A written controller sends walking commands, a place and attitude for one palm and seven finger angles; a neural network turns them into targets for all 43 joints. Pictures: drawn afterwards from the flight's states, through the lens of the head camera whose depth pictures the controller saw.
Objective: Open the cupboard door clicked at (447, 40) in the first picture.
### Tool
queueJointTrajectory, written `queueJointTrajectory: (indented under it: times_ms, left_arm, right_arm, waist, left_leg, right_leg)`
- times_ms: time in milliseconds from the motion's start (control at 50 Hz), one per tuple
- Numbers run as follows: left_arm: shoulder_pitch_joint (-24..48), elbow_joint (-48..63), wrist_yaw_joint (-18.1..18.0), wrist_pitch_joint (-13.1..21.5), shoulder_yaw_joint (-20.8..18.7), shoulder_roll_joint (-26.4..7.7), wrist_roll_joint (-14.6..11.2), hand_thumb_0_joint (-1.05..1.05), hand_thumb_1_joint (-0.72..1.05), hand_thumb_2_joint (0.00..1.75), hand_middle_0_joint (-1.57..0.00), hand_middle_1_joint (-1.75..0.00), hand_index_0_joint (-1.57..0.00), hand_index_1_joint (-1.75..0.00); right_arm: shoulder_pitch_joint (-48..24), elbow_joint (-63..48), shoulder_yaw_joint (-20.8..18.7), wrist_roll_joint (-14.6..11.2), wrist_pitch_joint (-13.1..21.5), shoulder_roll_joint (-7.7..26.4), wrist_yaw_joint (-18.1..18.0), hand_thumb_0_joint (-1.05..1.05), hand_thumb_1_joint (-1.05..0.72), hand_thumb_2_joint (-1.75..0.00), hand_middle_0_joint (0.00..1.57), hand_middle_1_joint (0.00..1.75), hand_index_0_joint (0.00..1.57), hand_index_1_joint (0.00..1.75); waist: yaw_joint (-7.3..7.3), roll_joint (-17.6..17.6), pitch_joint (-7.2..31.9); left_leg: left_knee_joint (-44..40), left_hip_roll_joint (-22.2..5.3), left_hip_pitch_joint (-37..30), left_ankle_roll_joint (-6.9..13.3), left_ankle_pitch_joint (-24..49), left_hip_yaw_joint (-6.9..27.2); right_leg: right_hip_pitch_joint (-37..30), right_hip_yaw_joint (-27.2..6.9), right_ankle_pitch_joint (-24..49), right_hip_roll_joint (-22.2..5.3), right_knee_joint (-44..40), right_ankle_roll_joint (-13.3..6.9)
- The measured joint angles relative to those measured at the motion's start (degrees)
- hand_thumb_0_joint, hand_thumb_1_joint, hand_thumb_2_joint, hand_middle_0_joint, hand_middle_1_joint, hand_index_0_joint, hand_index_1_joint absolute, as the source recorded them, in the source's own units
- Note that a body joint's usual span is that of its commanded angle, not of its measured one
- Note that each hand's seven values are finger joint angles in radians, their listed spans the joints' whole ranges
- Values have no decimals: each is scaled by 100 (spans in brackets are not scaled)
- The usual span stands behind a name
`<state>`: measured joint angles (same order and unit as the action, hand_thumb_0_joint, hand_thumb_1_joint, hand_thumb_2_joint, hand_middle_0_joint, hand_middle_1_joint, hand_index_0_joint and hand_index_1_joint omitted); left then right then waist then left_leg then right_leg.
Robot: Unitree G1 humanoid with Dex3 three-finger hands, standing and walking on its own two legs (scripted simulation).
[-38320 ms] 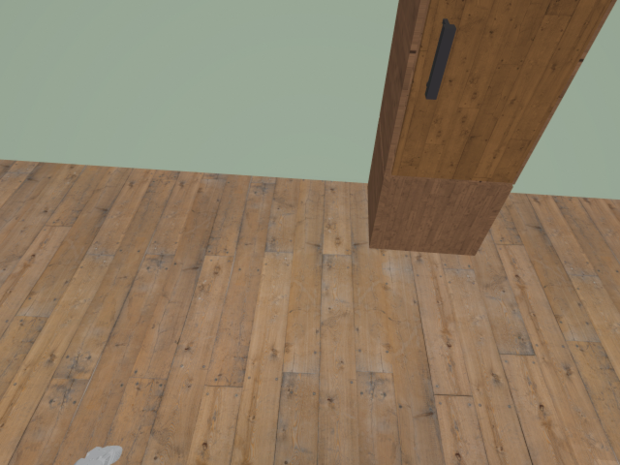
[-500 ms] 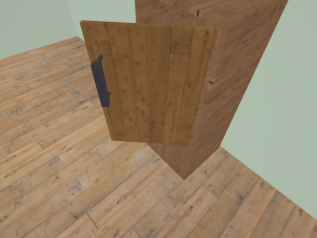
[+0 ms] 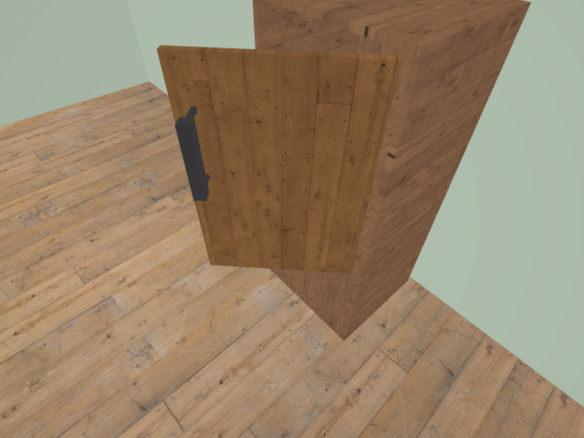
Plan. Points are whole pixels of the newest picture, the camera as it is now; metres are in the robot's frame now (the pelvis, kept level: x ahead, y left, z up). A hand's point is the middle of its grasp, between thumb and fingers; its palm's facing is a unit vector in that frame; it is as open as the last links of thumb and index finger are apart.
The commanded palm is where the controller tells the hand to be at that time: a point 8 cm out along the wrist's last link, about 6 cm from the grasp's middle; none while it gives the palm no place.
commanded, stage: look again from close up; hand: left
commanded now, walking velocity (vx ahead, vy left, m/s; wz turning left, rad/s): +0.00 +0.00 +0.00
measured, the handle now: (196, 155) +0.60 +0.22 +0.06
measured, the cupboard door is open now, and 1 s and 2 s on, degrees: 45 45 45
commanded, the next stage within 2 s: shuffle to correct the standing spot in 0.22 s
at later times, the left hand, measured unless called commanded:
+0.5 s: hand out of the picture -0.04 +0.21 -0.17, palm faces +0.02 -0.97 -0.23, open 7.4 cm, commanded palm none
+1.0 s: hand out of the picture +0.02 +0.18 -0.17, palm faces +0.09 -0.98 -0.15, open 7.3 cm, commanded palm none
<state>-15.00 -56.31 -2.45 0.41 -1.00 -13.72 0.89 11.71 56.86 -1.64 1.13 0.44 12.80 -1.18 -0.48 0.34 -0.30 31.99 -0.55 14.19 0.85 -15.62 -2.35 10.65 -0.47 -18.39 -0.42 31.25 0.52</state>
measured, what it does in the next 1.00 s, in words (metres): stands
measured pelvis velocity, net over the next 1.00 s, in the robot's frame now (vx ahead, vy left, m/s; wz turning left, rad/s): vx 0.04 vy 0.03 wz -0.02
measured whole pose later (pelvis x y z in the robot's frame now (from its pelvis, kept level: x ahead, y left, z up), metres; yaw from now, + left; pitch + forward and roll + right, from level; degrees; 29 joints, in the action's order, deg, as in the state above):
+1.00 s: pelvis +0.04 +0.03 +0.00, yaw -1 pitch -1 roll -1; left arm -22.7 -60.3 -2.1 3.1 -2.3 -5.0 1.3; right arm 19.7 63.5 -1.9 1.0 -0.3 7.2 0.0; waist 0.6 1.3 -1.0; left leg 51.4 -1.7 22.0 1.5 -24.3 -4.4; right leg 9.5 5.7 -17.6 -1.7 28.4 -0.1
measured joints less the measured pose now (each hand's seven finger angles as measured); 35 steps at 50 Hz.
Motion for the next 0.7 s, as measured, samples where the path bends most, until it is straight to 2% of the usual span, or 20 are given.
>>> queueJointTrajectory:
  times_ms: [160, 360, 520, 640, 700]
  left_arm:
    - [183, 99, 80, -23, 92, -125, 8, 0, 91, 90, -20, -29, -20, -30]
    - [-11, -144, 117, -56, 141, -91, 15, 0, 91, 90, -21, -29, -20, -30]
    - [-543, -425, 118, -130, 89, 205, 37, 0, 91, 90, -20, -29, -20, -30]
    - [-919, -589, 137, -130, 26, 465, 34, 0, 91, 90, -21, -29, -20, -30]
    - [-1041, -633, 134, -123, -5, 561, 47, 0, 91, 90, -21, -29, -20, -30]
  right_arm:
    - [-325, -80, 77, 9, -24, 171, 99, 1, -90, -90, 20, 30, 20, 30]
    - [-69, 194, 134, 2, -56, 177, 142, 1, -90, -90, 20, 30, 20, 30]
    - [507, 515, 142, 20, -194, -46, 143, 1, -90, -90, 20, 30, 20, 30]
    - [892, 638, 122, -1, -153, -246, 121, 1, -90, -90, 20, 30, 20, 30]
    - [1014, 671, 104, -9, -133, -352, 108, 1, -90, -90, 20, 30, 20, 30]
  waist:
    - [53, -22, 48]
    - [41, -66, -29]
    - [56, -66, 3]
    - [46, -59, -80]
    - [50, -84, -71]
  left_leg:
    - [-301, 46, -97, 40, 285, -10]
    - [-660, 105, -94, 81, 615, 16]
    - [-400, 130, 13, 100, 213, -18]
    - [-76, 157, 61, 196, 165, -89]
    - [4, 190, 56, 260, 39, -146]
  right_leg:
    - [-82, -6, 263, -42, -264, 50]
    - [-79, 24, 564, -95, -589, 99]
    - [0, -19, 243, -115, -410, 61]
    - [54, -96, 56, -141, -75, 45]
    - [97, -162, -198, -162, 88, -35]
